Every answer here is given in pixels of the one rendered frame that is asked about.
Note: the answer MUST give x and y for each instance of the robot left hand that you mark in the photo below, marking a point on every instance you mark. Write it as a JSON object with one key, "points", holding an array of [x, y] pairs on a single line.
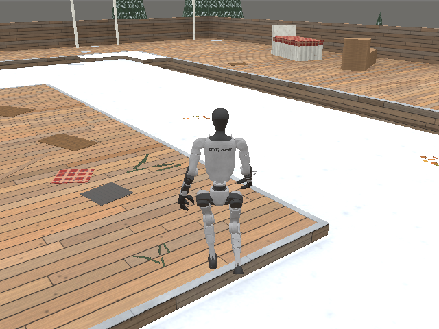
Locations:
{"points": [[182, 201]]}

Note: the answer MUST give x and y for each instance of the robot right shin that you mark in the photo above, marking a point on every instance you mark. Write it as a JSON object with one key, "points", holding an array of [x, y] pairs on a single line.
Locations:
{"points": [[236, 245]]}

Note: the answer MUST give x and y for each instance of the left robot foot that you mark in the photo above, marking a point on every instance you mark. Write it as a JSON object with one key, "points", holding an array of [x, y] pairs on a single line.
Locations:
{"points": [[213, 263]]}

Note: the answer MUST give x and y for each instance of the left robot forearm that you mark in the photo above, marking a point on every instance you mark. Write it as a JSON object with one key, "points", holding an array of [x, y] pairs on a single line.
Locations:
{"points": [[186, 183]]}

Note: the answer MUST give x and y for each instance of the left robot upper arm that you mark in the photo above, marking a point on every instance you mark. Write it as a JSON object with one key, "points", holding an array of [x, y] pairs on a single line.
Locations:
{"points": [[195, 156]]}

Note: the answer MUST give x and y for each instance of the right robot forearm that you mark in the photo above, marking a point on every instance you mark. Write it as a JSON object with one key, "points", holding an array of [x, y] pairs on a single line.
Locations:
{"points": [[248, 178]]}

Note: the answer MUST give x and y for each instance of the robot right hand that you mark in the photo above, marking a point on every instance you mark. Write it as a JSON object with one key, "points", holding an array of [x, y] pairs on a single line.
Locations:
{"points": [[245, 186]]}

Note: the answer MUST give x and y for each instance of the right robot upper arm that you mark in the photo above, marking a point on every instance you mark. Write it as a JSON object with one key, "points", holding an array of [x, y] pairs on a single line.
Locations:
{"points": [[244, 155]]}

